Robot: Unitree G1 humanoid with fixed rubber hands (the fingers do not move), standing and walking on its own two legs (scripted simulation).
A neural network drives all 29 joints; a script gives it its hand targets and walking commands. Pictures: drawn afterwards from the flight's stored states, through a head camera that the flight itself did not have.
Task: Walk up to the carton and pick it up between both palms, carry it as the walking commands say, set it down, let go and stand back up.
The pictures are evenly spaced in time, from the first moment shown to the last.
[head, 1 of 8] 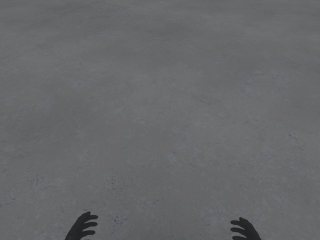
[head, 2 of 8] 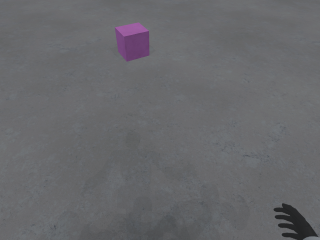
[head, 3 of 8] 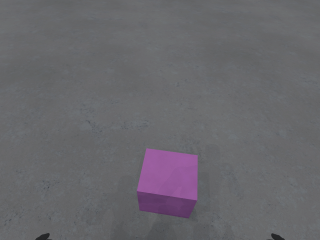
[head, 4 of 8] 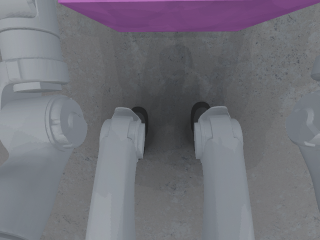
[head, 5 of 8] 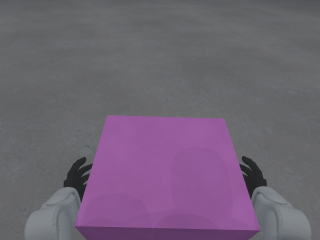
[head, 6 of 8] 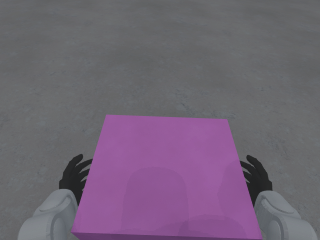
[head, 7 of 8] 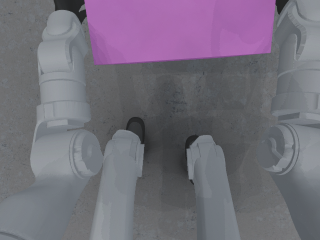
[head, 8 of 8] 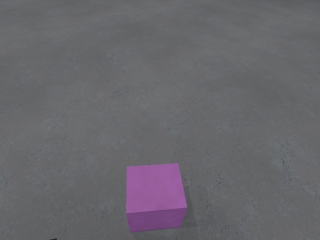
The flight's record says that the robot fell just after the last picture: no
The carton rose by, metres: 0.64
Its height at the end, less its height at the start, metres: +0.00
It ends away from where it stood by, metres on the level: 0.98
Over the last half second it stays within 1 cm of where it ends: yes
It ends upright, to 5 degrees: yes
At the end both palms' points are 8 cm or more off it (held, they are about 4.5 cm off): yes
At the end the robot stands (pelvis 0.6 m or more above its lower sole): yes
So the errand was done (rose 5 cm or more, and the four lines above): yes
